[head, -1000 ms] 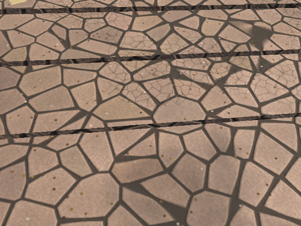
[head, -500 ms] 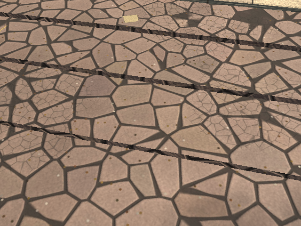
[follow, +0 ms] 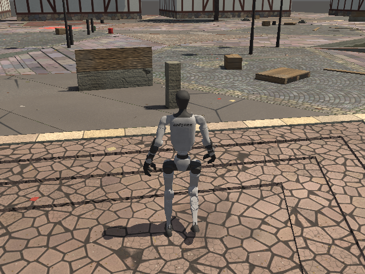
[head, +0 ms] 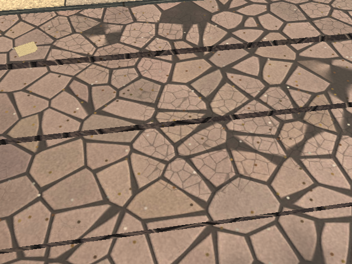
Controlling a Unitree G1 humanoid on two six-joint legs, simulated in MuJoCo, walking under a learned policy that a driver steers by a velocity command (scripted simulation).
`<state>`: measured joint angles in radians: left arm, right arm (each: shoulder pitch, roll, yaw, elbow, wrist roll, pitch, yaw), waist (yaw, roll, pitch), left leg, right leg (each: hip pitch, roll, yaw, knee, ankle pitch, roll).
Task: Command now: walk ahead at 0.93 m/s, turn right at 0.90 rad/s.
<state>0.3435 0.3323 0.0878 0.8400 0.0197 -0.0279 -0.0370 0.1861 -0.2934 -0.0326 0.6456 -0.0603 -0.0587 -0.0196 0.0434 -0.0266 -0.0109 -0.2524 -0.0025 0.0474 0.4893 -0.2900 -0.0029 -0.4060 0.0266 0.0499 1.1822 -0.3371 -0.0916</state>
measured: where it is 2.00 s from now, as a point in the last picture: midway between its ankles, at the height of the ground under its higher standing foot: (131, 54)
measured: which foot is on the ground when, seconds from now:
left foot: down 0.00-0.30, up 0.32-0.72, down 0.74-1.00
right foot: up 0.00-0.28, down 0.30-0.74, up 0.76-1.00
